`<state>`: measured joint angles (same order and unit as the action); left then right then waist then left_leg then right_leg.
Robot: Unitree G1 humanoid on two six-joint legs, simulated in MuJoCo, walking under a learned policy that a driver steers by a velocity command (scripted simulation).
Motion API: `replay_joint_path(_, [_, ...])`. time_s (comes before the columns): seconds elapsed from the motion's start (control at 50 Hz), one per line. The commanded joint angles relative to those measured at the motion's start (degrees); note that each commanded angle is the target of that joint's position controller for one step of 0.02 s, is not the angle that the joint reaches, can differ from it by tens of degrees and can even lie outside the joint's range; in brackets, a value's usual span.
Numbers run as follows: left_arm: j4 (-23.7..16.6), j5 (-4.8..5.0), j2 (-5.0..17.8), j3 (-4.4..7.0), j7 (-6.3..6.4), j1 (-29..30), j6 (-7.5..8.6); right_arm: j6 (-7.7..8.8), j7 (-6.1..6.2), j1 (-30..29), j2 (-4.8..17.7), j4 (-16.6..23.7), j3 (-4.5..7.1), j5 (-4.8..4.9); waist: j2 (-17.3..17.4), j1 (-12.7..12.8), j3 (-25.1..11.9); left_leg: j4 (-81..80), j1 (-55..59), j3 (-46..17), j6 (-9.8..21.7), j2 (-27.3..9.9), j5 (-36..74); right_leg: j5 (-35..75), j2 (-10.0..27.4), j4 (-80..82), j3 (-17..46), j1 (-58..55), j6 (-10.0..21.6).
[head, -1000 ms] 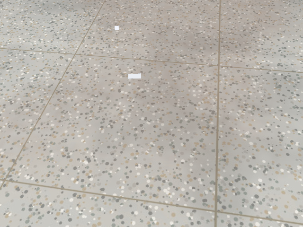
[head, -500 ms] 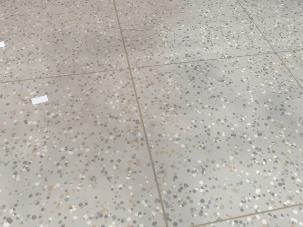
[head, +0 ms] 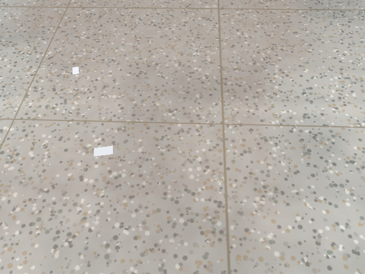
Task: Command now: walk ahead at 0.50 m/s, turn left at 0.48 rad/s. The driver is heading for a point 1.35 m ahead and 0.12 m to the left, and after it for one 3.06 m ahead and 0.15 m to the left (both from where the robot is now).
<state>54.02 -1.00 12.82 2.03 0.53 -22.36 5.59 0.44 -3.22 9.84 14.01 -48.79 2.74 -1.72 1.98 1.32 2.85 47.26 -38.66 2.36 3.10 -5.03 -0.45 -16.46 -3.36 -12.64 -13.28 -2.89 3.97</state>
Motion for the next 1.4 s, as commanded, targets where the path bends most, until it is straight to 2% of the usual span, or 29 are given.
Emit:
replay_joint_path(0.02, [-1.9,-0.01,6.9,1.05,0.76,-1.3,0.49,0.73,-0.75,-7.2,0.3,5.8,-0.83,-0.23,-5.1,0.8,3.9,-7.6,2.2,4.0,1.3,1.5,1.4,35.4,16.6,3.2,2.2,2.5,2.8])
replay_joint_path(0.08, [-1.1,-0.33,9.0,1.36,1.53,-1.7,-0.46,0.61,-0.43,-6.2,1.8,6.3,-0.38,-0.42,-6.2,-0.7,1.4,-10.5,7.1,7.0,4.4,5.6,-5.9,56.3,17.8,-4.8,-0.3,-3.7,1.7])
replay_joint_path(0.14, [-1.7,-0.79,11.6,2.07,1.79,-0.6,-2.02,1.04,0.54,6.2,5.3,3.1,1.44,-0.69,-7.2,-6.5,-6.6,-14.4,22.7,6.5,8.9,10.7,-14.2,62.1,18.5,-27.4,-0.9,-2.3,2.0])
replay_joint_path(0.16, [-2.8,-0.57,11.6,2.10,1.40,0.8,-2.12,1.39,1.35,14.7,8.4,0.7,2.93,-1.35,-3.6,-11.0,-10.8,-19.4,35.7,0.6,11.6,7.9,-14.6,48.3,16.9,-42.9,-1.6,7.0,0.7])
replay_joint_path(0.18, [-6.5,0.36,4.5,0.70,0.20,-2.1,-1.63,1.03,2.22,15.0,15.7,1.1,4.96,-1.54,10.1,-7.0,-15.7,-20.1,54.8,-27.3,20.1,-10.3,-13.5,-2.0,7.2,-65.1,-0.7,32.6,-2.7])
replay_joint_path(0.2, [-9.3,0.22,8.4,1.47,-0.14,4.5,-0.89,0.40,2.08,15.5,16.3,1.8,5.20,0.73,5.4,-9.0,-19.1,-29.2,57.7,-46.6,24.4,-14.8,-12.5,-13.3,0.7,-74.5,12.3,43.4,-3.6])
replay_joint_path(0.22, [-10.9,0.24,8.1,1.19,-0.45,9.0,0.01,0.21,2.67,12.7,14.6,1.4,4.81,1.18,0.9,-7.9,-10.4,-31.0,52.1,-37.0,22.0,-13.8,-9.8,-7.1,5.3,-71.7,16.1,48.4,-2.9])
replay_joint_path(0.26, [-10.0,0.06,7.9,1.09,-0.37,7.7,0.37,0.79,3.10,7.6,9.2,1.5,3.45,1.25,-4.8,-2.7,-2.2,-32.6,38.0,-26.1,16.6,-8.6,1.4,-2.2,8.9,-60.9,15.5,42.4,-3.2])
replay_joint_path(0.32, [-10.1,-2.03,6.5,0.86,-0.87,5.4,-2.88,2.56,3.07,6.0,7.8,1.8,2.63,1.80,-3.3,0.6,-2.9,-33.8,30.4,-18.8,14.8,-3.3,11.0,-2.0,9.6,-54.0,14.9,35.3,-5.6])
replay_joint_path(0.42, [-14.0,-1.69,5.7,0.46,-1.41,15.1,-4.01,3.11,2.80,10.8,9.7,1.0,3.10,1.65,0.0,-2.1,-0.8,-35.7,29.4,-16.8,12.1,-0.1,8.3,8.4,9.5,-40.2,12.8,39.7,-7.6])
replay_joint_path(0.56, [-16.7,-0.57,5.7,-0.17,-2.25,25.0,-3.13,4.01,3.18,17.0,8.8,-1.4,2.04,0.69,2.0,-7.1,0.4,-35.8,41.5,-13.0,8.5,-3.2,14.3,16.7,7.7,-24.1,10.3,40.1,-3.0])
replay_joint_path(0.62, [-16.5,-0.41,7.0,0.38,-2.47,22.4,-2.81,4.16,3.92,15.0,9.8,-1.8,1.98,0.00,2.5,-4.4,1.1,-33.5,44.3,-10.6,6.9,-5.7,22.7,10.7,5.6,-20.0,10.2,35.1,0.4])
replay_joint_path(0.68, [-10.4,-0.60,9.3,1.98,-1.44,4.1,-2.26,3.93,4.16,12.4,10.9,-2.0,1.96,-0.38,0.6,4.0,-7.6,-11.4,42.5,-4.6,4.3,-2.9,39.5,7.8,-0.1,-14.7,8.4,13.8,4.2])
replay_joint_path(0.7, [-8.6,-1.65,12.5,2.94,-0.86,-5.0,-1.96,4.10,4.26,12.9,9.1,-0.6,1.19,-0.20,-3.6,7.1,-13.4,4.6,32.1,-2.4,3.3,-0.7,23.7,3.6,9.4,-14.1,20.2,0.4,7.2])
replay_joint_path(0.72, [-8.0,-1.97,18.7,4.65,-0.95,-6.4,-2.15,4.35,3.44,18.5,4.6,0.8,0.46,1.28,-18.1,3.0,-17.3,25.8,10.4,0.4,0.0,11.3,-18.4,1.4,23.5,-7.8,51.7,-12.5,16.4])
replay_joint_path(0.74, [-8.3,0.61,14.8,4.03,-1.82,-1.3,-2.83,4.60,3.51,15.9,8.1,0.8,0.80,-0.60,-11.5,1.6,-14.3,30.1,3.3,-6.7,0.7,9.2,-25.5,-1.6,22.8,-2.5,58.6,-9.9,16.2])
replay_joint_path(0.78, [-9.6,0.49,10.2,3.07,-2.08,5.1,-2.89,5.43,2.92,7.7,8.4,2.9,0.48,-0.35,-2.2,0.4,-3.9,26.0,2.2,-6.6,0.4,3.9,-17.3,6.4,18.8,-1.9,42.7,2.9,14.1])
replay_joint_path(0.82, [-8.4,0.62,8.5,2.47,-1.58,5.1,-2.45,4.25,2.63,6.9,7.1,3.9,0.09,-1.01,-2.6,-2.1,-2.3,20.0,6.1,-6.3,-1.1,1.6,-16.3,16.0,13.9,-0.6,35.2,9.3,11.5])
replay_joint_path(0.88, [-7.3,1.19,10.0,2.96,-1.32,2.5,-1.59,2.34,2.35,6.6,5.7,4.6,-0.49,-1.33,-4.4,-2.7,-3.1,15.3,6.7,-4.5,-3.7,1.2,-16.1,21.8,11.6,0.6,31.5,11.6,11.8])
replay_joint_path(1.12, [-5.7,0.29,11.0,3.80,-0.10,-7.8,-2.71,2.74,1.83,-15.8,4.9,13.1,-1.86,-0.16,-5.9,4.6,-0.8,-10.1,0.5,-3.1,-5.6,4.1,-2.1,30.4,9.4,-4.2,34.1,3.0,8.1])
replay_joint_path(1.18, [-6.9,0.00,12.2,4.17,0.45,-4.5,-2.81,3.48,2.14,-12.6,6.5,13.0,-1.52,0.17,-6.9,1.8,-1.4,-16.2,9.8,-4.2,-3.7,5.5,-5.5,33.2,10.1,-7.9,36.4,4.4,6.2])
replay_joint_path(1.22, [-7.8,0.34,13.0,4.29,-0.10,-1.1,-2.37,4.31,3.19,-1.2,9.0,9.8,-0.38,0.24,-5.3,-3.8,-6.3,-21.5,27.5,-3.6,-1.4,7.3,-6.9,39.1,6.7,-18.6,35.0,9.0,3.7])
replay_joint_path(1.24, [-8.4,1.02,11.2,3.75,-0.71,-1.1,-1.78,4.98,4.10,6.8,12.0,8.5,0.58,-0.66,-1.1,-7.2,-12.6,-22.8,39.9,-9.7,1.2,0.1,-10.9,32.2,3.7,-30.5,31.5,13.9,2.3])
replay_joint_path(1.26, [-9.7,2.00,5.8,2.37,-0.65,-4.4,-1.32,4.85,4.98,13.1,15.8,8.6,1.49,-1.87,7.1,-7.2,-19.8,-24.5,53.2,-27.8,5.0,-14.9,-18.9,4.4,-1.5,-45.8,24.5,25.1,0.9])
replay_joint_path(1.28, [-10.4,1.39,7.3,2.47,-0.61,-9.0,-1.77,3.74,4.70,11.4,17.6,7.7,2.41,-1.05,16.3,-3.6,-21.4,-31.1,54.4,-49.6,10.9,-20.6,-22.8,-15.3,-5.0,-54.7,20.3,35.9,0.4])
replay_joint_path(1.3, [-8.0,-0.26,9.7,2.72,-0.30,-6.9,-2.69,3.33,4.21,7.1,11.4,8.5,1.49,-0.42,4.7,-2.4,-11.7,-31.7,46.0,-43.6,10.5,-18.1,-28.6,-10.1,-0.1,-58.2,21.3,39.0,0.6])
replay_joint_path(1.32, [-8.3,-0.86,9.1,2.52,-0.99,-2.2,-2.76,3.48,3.73,4.5,7.2,8.6,0.49,0.02,-0.4,-2.8,-5.8,-32.9,38.7,-34.6,9.4,-14.3,-25.5,-5.7,1.1,-56.4,20.8,38.0,0.3])
replay_joint_path(1.36, [-9.4,-1.34,7.6,2.27,-1.85,1.0,-3.21,4.14,3.55,4.1,5.6,7.0,-0.10,-0.19,2.4,-1.2,-1.8,-35.1,31.8,-23.3,7.3,-9.3,-13.0,-3.5,3.3,-51.5,20.1,35.8,-0.5])
replay_joint_path(1.4, [-9.2,-1.63,6.9,1.97,-2.35,0.7,-3.94,5.28,3.05,6.3,6.2,5.2,0.08,0.28,4.1,-0.5,-2.8,-35.4,30.7,-18.4,7.3,-7.6,-2.7,-2.6,3.0,-50.0,19.5,33.9,-1.1])
